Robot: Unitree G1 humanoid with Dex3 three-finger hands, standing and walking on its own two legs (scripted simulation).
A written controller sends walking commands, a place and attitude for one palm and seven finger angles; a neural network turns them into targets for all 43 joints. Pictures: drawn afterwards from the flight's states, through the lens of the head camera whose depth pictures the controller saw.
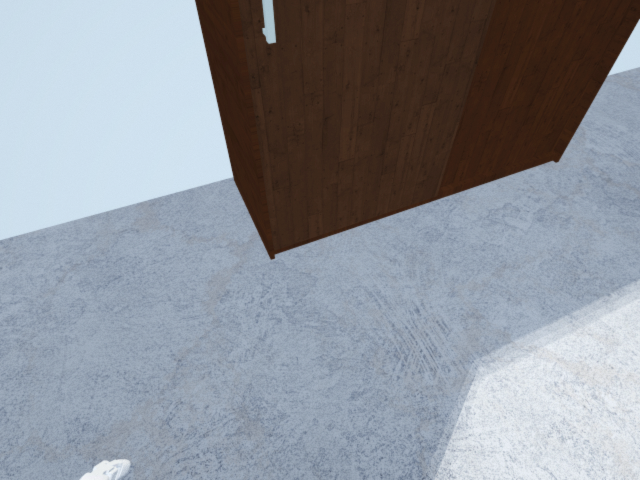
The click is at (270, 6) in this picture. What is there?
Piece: wardrobe's sliding door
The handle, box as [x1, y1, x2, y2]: [262, 0, 275, 43]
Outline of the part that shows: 262,0 265,27 262,28 263,33 266,36 266,40 269,43 275,42 272,0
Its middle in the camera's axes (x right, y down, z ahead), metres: -0.13 -0.59 +0.82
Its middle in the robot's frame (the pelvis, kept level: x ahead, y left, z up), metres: +1.04 +0.19 +0.25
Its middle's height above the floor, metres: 1.02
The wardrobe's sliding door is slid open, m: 0.00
